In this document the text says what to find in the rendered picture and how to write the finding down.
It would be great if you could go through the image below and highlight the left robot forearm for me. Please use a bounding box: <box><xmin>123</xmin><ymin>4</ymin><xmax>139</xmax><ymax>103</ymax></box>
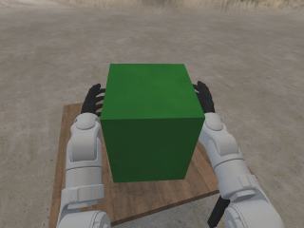
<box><xmin>56</xmin><ymin>112</ymin><xmax>105</xmax><ymax>228</ymax></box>

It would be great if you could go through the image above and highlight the table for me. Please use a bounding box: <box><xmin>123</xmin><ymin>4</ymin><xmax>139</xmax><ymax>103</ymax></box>
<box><xmin>48</xmin><ymin>100</ymin><xmax>257</xmax><ymax>228</ymax></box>

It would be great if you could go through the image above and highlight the right robot upper arm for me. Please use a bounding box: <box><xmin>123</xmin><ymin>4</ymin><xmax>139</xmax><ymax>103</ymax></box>
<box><xmin>223</xmin><ymin>199</ymin><xmax>284</xmax><ymax>228</ymax></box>

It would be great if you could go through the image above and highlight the left robot hand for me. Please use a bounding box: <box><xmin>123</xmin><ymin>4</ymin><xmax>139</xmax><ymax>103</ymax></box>
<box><xmin>81</xmin><ymin>84</ymin><xmax>105</xmax><ymax>117</ymax></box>

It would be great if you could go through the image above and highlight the carton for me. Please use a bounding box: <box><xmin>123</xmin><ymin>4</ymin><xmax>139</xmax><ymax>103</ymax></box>
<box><xmin>100</xmin><ymin>64</ymin><xmax>206</xmax><ymax>183</ymax></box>

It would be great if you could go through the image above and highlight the left robot upper arm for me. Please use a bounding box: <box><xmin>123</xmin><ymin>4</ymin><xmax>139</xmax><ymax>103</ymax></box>
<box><xmin>58</xmin><ymin>210</ymin><xmax>111</xmax><ymax>228</ymax></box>

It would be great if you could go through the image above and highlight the right robot hand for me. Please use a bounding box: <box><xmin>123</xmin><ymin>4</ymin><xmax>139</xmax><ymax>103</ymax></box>
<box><xmin>193</xmin><ymin>81</ymin><xmax>216</xmax><ymax>114</ymax></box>

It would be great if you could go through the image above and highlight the right robot forearm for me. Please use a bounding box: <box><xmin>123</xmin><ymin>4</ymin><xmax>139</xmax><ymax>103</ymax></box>
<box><xmin>198</xmin><ymin>112</ymin><xmax>285</xmax><ymax>228</ymax></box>

